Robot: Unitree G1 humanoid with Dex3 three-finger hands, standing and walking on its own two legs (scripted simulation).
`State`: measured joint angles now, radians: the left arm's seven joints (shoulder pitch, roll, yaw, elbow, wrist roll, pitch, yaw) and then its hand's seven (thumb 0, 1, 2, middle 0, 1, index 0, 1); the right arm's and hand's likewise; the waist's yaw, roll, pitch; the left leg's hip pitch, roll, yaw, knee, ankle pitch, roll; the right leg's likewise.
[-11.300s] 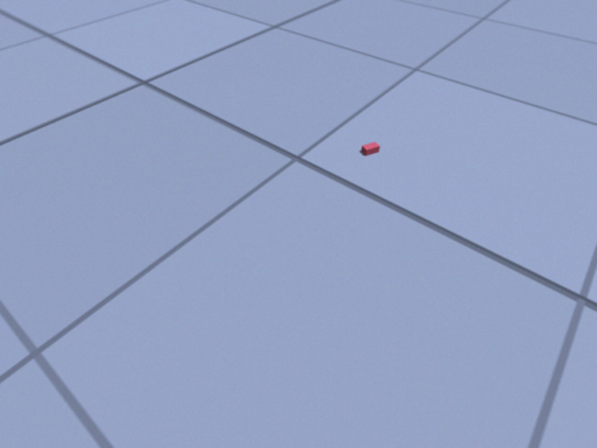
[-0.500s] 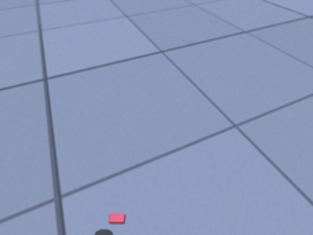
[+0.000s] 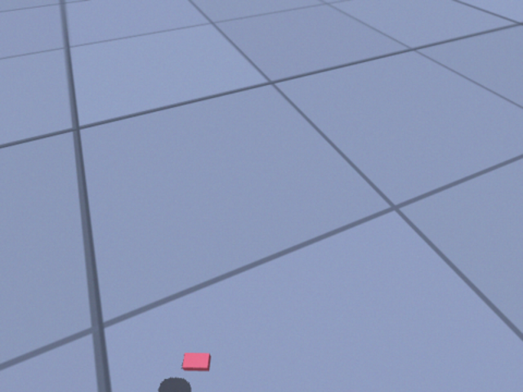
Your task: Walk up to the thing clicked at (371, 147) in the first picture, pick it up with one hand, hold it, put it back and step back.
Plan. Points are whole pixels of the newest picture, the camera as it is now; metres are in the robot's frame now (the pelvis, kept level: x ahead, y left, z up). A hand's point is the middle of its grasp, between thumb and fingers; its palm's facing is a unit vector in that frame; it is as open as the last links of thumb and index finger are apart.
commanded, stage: stand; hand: left
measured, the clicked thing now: (196, 361) +0.40 +0.25 -0.76
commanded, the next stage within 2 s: walk up in 0.16 s
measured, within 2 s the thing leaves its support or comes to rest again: neither
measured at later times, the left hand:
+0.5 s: hand out of the picture +0.07 +0.30 -0.18, palm faces -0.04 -0.92 -0.38, open 7.4 cm
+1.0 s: hand out of the picture -0.06 +0.29 -0.17, palm faces -0.08 -0.92 -0.39, open 7.4 cm
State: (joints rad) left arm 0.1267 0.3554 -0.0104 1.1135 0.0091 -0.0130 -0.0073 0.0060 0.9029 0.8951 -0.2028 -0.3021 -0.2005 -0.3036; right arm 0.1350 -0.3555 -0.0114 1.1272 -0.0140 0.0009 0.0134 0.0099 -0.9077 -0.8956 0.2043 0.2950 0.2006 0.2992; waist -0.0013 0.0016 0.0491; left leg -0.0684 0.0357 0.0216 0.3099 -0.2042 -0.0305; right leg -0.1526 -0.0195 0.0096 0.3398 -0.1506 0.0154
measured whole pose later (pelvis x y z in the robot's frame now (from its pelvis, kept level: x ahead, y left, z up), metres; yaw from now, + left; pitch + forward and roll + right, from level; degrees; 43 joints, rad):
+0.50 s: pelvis -0.07 +0.03 -0.03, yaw +1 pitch -1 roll +0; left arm 0.01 0.40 0.05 0.92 0.03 0.06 0.01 0.01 0.90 0.90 -0.20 -0.30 -0.20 -0.30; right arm 0.11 -0.41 -0.07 0.95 0.00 0.05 0.01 0.01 -0.91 -0.90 0.20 0.29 0.20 0.30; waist -0.01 -0.03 0.17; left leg -0.31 -0.02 -0.03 0.77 -0.44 0.04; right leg -0.43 -0.06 0.03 0.63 -0.19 0.03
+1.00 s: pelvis -0.18 +0.02 -0.03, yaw -3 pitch -2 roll -2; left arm 0.13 0.38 0.09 0.85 0.03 0.07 -0.01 0.01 0.90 0.90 -0.20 -0.30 -0.20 -0.30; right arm 0.12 -0.40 -0.05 0.85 -0.02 0.05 -0.03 0.01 -0.90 -0.90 0.21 0.30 0.20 0.30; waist -0.01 0.04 0.19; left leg -0.43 0.06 -0.02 0.74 -0.31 -0.01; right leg -0.24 0.05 0.02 0.66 -0.38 -0.01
